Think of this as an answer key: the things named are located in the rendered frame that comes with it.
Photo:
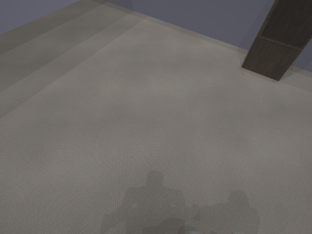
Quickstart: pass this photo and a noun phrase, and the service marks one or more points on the cupboard door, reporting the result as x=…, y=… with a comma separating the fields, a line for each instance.
x=291, y=22

